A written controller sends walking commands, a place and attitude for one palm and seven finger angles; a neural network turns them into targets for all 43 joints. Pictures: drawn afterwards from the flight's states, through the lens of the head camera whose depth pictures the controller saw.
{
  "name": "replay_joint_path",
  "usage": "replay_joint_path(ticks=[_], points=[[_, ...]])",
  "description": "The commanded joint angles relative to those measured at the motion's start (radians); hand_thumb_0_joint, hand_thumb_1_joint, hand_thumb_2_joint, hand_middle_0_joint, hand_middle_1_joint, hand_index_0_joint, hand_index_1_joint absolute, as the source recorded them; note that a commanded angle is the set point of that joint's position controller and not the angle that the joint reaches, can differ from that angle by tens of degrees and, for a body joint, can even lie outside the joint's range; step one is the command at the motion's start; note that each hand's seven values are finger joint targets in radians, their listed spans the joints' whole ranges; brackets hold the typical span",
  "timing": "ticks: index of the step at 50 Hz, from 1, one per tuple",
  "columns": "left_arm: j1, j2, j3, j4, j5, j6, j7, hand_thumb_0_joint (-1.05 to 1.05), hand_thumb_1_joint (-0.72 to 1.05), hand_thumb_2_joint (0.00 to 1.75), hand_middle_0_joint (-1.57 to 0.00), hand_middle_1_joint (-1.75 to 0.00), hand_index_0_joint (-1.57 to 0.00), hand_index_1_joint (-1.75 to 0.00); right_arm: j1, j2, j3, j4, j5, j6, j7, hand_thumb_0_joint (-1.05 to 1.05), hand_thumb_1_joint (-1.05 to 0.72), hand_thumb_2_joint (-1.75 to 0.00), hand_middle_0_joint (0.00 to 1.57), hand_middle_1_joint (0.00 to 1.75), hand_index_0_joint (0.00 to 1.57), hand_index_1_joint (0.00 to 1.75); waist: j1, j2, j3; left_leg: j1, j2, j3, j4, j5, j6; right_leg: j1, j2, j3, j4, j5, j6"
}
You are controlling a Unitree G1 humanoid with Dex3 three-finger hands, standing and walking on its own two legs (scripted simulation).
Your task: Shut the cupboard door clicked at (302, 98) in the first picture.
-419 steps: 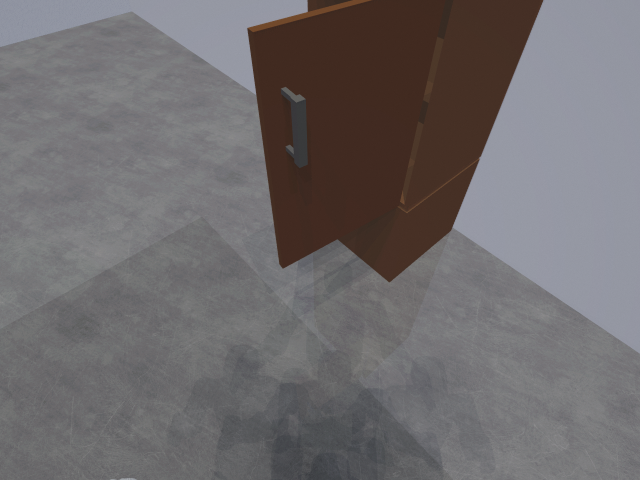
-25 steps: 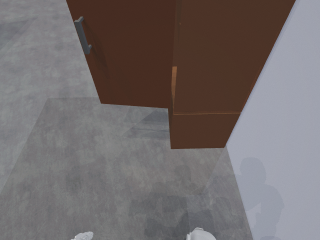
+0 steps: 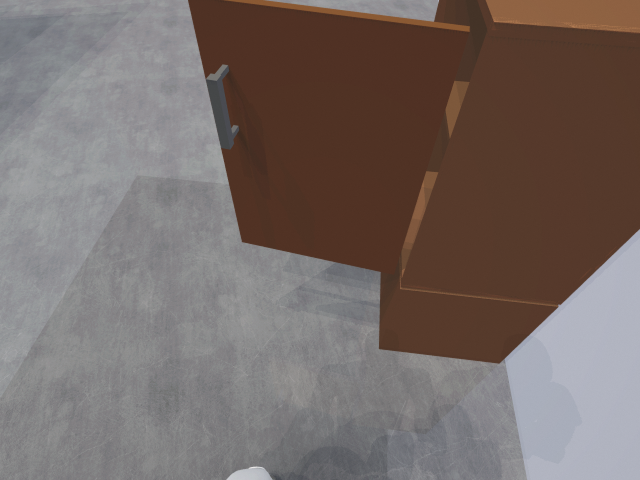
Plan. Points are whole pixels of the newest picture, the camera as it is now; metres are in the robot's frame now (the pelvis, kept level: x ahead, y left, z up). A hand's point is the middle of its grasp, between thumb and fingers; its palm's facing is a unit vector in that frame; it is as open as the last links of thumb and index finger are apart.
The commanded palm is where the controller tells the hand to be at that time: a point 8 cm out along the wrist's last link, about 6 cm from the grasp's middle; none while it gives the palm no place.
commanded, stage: take the last steps up to it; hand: left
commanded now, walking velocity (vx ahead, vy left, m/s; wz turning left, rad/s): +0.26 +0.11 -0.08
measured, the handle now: (225, 108) +0.66 +0.24 +0.08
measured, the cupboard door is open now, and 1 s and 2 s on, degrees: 83 83 83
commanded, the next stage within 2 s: come to a stop and stand still in 0.22 s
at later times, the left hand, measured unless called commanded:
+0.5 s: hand (213, 369) +0.29 +0.21 -0.16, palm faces -0.08 -0.97 -0.23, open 7.4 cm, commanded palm none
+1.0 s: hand (148, 428) +0.19 +0.29 -0.18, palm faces -0.03 -0.98 -0.22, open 7.4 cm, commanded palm none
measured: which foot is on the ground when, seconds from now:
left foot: up 0.00-0.00, down 0.02-0.42, up 0.44-0.68, down 0.70-1.00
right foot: down 0.00-0.04, up 0.06-0.38, down 0.40-0.72, up 0.74-1.00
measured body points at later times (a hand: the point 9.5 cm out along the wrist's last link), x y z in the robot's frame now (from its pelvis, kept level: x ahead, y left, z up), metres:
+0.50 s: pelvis +0.17 +0.04 -0.01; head +0.20 +0.02 +0.44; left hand +0.29 +0.26 -0.15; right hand +0.12 -0.18 -0.18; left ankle +0.09 +0.15 -0.72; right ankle +0.21 -0.05 -0.74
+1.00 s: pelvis +0.16 +0.08 +0.01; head +0.20 +0.10 +0.45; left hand +0.20 +0.34 -0.16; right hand +0.18 -0.16 -0.14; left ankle +0.18 +0.19 -0.74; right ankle +0.07 -0.06 -0.67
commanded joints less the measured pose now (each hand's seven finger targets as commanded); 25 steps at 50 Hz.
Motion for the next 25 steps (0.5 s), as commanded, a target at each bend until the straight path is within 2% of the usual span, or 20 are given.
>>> replay_joint_path(ticks=[1,2,3,4,6,7,8,9,12,15,16,17,18,19,20,21,22,23,24,25], points=[[0.004,0.092,0.012,-0.075,-0.009,-0.004,-0.001,0.0,0.9,0.9,-0.2,-0.3,-0.2,-0.3,0.307,-0.202,-0.037,0.024,-0.012,-0.037,-0.028,0.0,-0.9,-0.9,0.2,0.3,0.2,0.3,-0.14,0.246,-0.146,0.546,0.156,-0.2,-0.152,-0.004,0.082,-0.364,0.007,-0.024,0.395,-0.049,-0.076],[-0.04,0.059,-0.001,-0.111,-0.012,-0.006,0.001,0.0,0.9,0.9,-0.2,-0.3,-0.2,-0.3,0.385,-0.252,-0.048,0.037,-0.009,-0.028,-0.046,0.0,-0.9,-0.9,0.2,0.3,0.2,0.3,-0.174,0.354,-0.171,0.597,0.298,-0.405,-0.262,0.04,0.175,-0.515,0.087,0.002,0.669,-0.305,-0.064],[-0.11,0.057,-0.004,-0.137,-0.012,-0.008,0.004,0.0,0.9,0.9,-0.2,-0.3,-0.2,-0.3,0.366,-0.244,-0.04,0.034,-0.008,-0.02,-0.057,0.0,-0.9,-0.9,0.2,0.3,0.2,0.3,-0.169,0.233,-0.114,0.56,0.331,-0.388,-0.272,0.117,0.226,-0.589,0.047,0.089,0.813,-0.274,-0.088],[-0.138,0.056,-0.006,-0.128,-0.01,-0.005,0.006,0.0,0.9,0.9,-0.2,-0.3,-0.2,-0.3,0.301,-0.191,-0.024,0.021,-0.005,-0.027,-0.059,0.0,-0.9,-0.9,0.2,0.3,0.2,0.3,-0.142,0.212,-0.097,0.477,0.296,-0.335,-0.278,0.155,0.225,-0.597,0.012,0.12,0.877,-0.201,-0.094],[-0.119,0.055,-0.002,-0.104,-0.008,0.004,-0.002,0.0,0.9,0.9,-0.2,-0.3,-0.2,-0.3,0.183,-0.116,0.003,-0.009,-0.001,-0.039,-0.065,0.0,-0.9,-0.9,0.2,0.3,0.2,0.3,-0.083,0.149,-0.033,0.35,0.248,-0.215,-0.293,0.231,0.197,-0.554,-0.022,0.146,0.854,-0.09,-0.087],[-0.102,0.041,-0.004,-0.094,-0.006,0.011,-0.005,0.0,0.9,0.9,-0.2,-0.3,-0.2,-0.3,0.177,-0.102,0.009,-0.005,-0.002,-0.047,-0.069,0.0,-0.9,-0.9,0.2,0.3,0.2,0.3,-0.068,0.137,-0.017,0.329,0.219,-0.158,-0.305,0.316,0.179,-0.528,-0.018,0.14,0.822,-0.051,-0.079],[-0.079,0.028,-0.007,-0.088,-0.008,0.017,-0.006,0.0,0.9,0.9,-0.2,-0.3,-0.2,-0.3,0.176,-0.095,0.013,0.0,-0.001,-0.052,-0.071,0.0,-0.9,-0.9,0.2,0.3,0.2,0.3,-0.053,0.12,-0.018,0.332,0.205,-0.121,-0.31,0.387,0.179,-0.515,-0.007,0.13,0.788,-0.033,-0.074],[-0.068,0.021,-0.009,-0.091,-0.01,0.022,-0.005,0.0,0.9,0.9,-0.2,-0.3,-0.2,-0.3,0.172,-0.095,0.013,0.005,-0.001,-0.053,-0.071,0.0,-0.9,-0.9,0.2,0.3,0.2,0.3,-0.042,0.125,-0.031,0.333,0.202,-0.092,-0.314,0.401,0.186,-0.491,-0.004,0.122,0.727,-0.034,-0.071],[-0.113,0.011,-0.016,-0.113,-0.008,0.028,-0.006,0.0,0.9,0.9,-0.2,-0.3,-0.2,-0.3,0.169,-0.09,0.01,0.008,-0.006,-0.05,-0.067,0.0,-0.9,-0.9,0.2,0.3,0.2,0.3,-0.041,0.109,-0.01,0.313,0.185,-0.036,-0.319,0.449,0.197,-0.408,0.014,0.091,0.491,-0.004,-0.074],[-0.135,0.016,-0.018,-0.125,-0.006,0.029,-0.005,0.0,0.9,0.9,-0.2,-0.3,-0.2,-0.3,0.169,-0.104,0.011,0.021,-0.006,-0.037,-0.065,0.0,-0.9,-0.9,0.2,0.3,0.2,0.3,-0.043,0.114,0.001,0.309,0.179,-0.034,-0.295,0.385,0.194,-0.321,0.046,0.058,0.343,0.02,-0.081],[-0.131,0.031,-0.015,-0.129,-0.004,0.023,-0.003,0.0,0.9,0.9,-0.2,-0.3,-0.2,-0.3,0.158,-0.093,0.015,0.023,-0.006,-0.033,-0.066,0.0,-0.9,-0.9,0.2,0.3,0.2,0.3,-0.034,0.079,0.018,0.281,0.174,-0.041,-0.252,0.393,0.187,-0.264,0.056,0.056,0.269,0.034,-0.09],[-0.094,0.034,-0.015,-0.116,-0.004,0.025,0.0,0.0,0.9,0.9,-0.2,-0.3,-0.2,-0.3,0.144,-0.096,0.021,0.024,-0.002,-0.03,-0.069,0.0,-0.9,-0.9,0.2,0.3,0.2,0.3,-0.011,0.054,0.0,0.24,0.161,-0.027,-0.205,0.4,0.16,-0.164,0.071,0.058,0.206,0.127,-0.086],[-0.036,0.054,-0.012,-0.098,-0.005,0.022,0.005,0.0,0.9,0.9,-0.2,-0.3,-0.2,-0.3,0.121,-0.088,0.025,0.024,0.006,-0.027,-0.071,0.0,-0.9,-0.9,0.2,0.3,0.2,0.3,0.022,0.011,-0.02,0.198,0.118,0.003,-0.124,0.352,0.112,-0.047,0.058,0.087,0.117,0.261,-0.083],[0.015,0.108,-0.005,-0.082,-0.005,0.013,0.016,0.0,0.9,0.9,-0.2,-0.3,-0.2,-0.3,0.125,-0.062,0.027,0.022,0.016,-0.024,-0.072,0.0,-0.9,-0.9,0.2,0.3,0.2,0.3,0.034,-0.104,-0.057,0.117,0.031,0.031,-0.012,0.197,0.049,0.064,-0.033,0.232,0.072,0.569,-0.116],[0.023,0.176,-0.003,-0.075,-0.008,0.007,0.024,0.0,0.9,0.9,-0.2,-0.3,-0.2,-0.3,0.171,-0.05,0.028,0.021,0.027,-0.01,-0.07,0.0,-0.9,-0.9,0.2,0.3,0.2,0.3,0.005,-0.217,-0.096,0.069,-0.06,0.051,0.113,-0.135,-0.003,0.091,-0.23,0.417,0.004,0.804,-0.228],[-0.001,0.198,-0.01,-0.086,-0.016,0.01,0.028,0.0,0.9,0.9,-0.2,-0.3,-0.2,-0.3,0.185,-0.048,0.028,0.022,0.031,0.013,-0.074,0.0,-0.9,-0.9,0.2,0.3,0.2,0.3,-0.008,-0.192,-0.091,0.123,-0.056,0.006,0.22,-0.435,-0.012,0.004,-0.322,0.427,-0.056,0.886,-0.319],[-0.069,0.181,-0.014,-0.104,-0.011,0.014,0.036,0.0,0.9,0.9,-0.2,-0.3,-0.2,-0.3,0.184,-0.018,0.028,0.033,0.036,0.025,-0.078,0.0,-0.9,-0.9,0.2,0.3,0.2,0.3,-0.03,-0.128,-0.052,0.14,-0.04,-0.045,0.256,-0.438,-0.007,-0.083,-0.301,0.397,-0.039,0.879,-0.342],[-0.118,0.163,-0.012,-0.115,-0.009,0.018,0.045,0.0,0.9,0.9,-0.2,-0.3,-0.2,-0.3,0.181,-0.011,0.03,0.044,0.035,0.037,-0.08,0.0,-0.9,-0.9,0.2,0.3,0.2,0.3,-0.042,-0.186,-0.063,0.117,-0.034,-0.057,0.274,-0.406,-0.008,-0.083,-0.255,0.366,-0.01,0.927,-0.331],[-0.136,0.156,-0.012,-0.12,-0.012,0.023,0.049,0.0,0.9,0.9,-0.2,-0.3,-0.2,-0.3,0.183,-0.022,0.025,0.054,0.036,0.048,-0.083,0.0,-0.9,-0.9,0.2,0.3,0.2,0.3,-0.044,-0.2,-0.09,0.101,-0.035,-0.063,0.29,-0.39,-0.011,-0.038,-0.235,0.319,0.007,0.968,-0.315],[-0.141,0.154,-0.009,-0.123,-0.014,0.027,0.051,0.0,0.9,0.9,-0.2,-0.3,-0.2,-0.3,0.181,-0.025,0.023,0.057,0.036,0.052,-0.084,0.0,-0.9,-0.9,0.2,0.3,0.2,0.3,-0.041,-0.17,-0.121,0.086,-0.042,-0.063,0.283,-0.381,-0.017,0.011,-0.222,0.293,0.021,1.014,-0.305]])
